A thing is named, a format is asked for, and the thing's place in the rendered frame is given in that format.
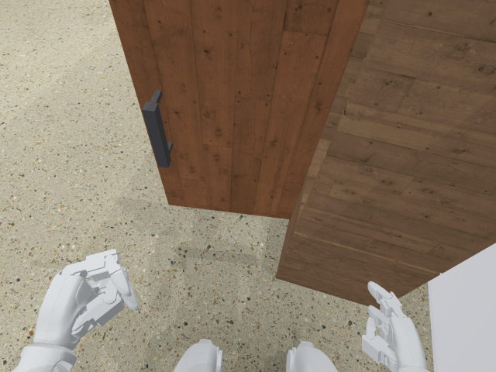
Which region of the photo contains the right robot hand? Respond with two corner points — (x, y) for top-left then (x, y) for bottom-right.
(362, 281), (427, 372)

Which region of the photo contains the left robot thigh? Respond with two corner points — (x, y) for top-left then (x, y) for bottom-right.
(174, 343), (223, 372)

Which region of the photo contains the left robot hand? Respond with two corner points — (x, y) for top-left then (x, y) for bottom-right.
(33, 249), (140, 350)

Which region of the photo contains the cupboard door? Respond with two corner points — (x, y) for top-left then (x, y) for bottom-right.
(108, 0), (370, 219)

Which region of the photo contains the right robot shin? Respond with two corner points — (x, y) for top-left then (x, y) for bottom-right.
(297, 341), (314, 348)

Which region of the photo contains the handle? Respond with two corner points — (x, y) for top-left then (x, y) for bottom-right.
(142, 89), (173, 168)

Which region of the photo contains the robot left forearm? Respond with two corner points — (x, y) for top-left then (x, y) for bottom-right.
(12, 343), (77, 372)

